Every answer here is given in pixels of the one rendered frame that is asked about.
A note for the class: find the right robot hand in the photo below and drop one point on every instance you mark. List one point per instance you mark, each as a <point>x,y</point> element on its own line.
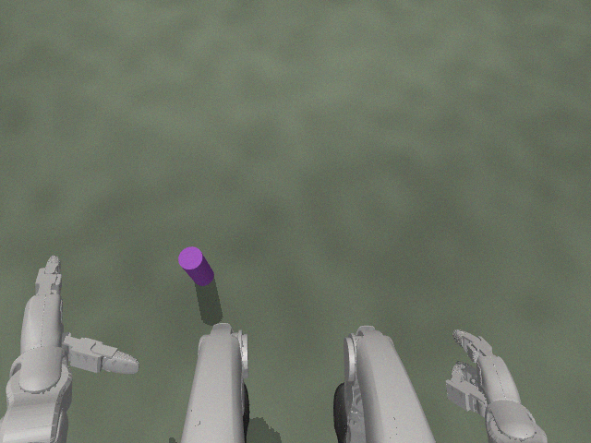
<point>474,389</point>

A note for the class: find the right robot arm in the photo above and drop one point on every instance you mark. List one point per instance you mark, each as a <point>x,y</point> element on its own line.
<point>511,422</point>

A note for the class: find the left robot arm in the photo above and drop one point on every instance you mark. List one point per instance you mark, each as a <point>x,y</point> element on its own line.
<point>38,394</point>

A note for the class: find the can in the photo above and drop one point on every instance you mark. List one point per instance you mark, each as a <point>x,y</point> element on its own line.
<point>196,266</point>

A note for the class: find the left robot hand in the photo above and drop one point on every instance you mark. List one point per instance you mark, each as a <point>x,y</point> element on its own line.
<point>43,326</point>

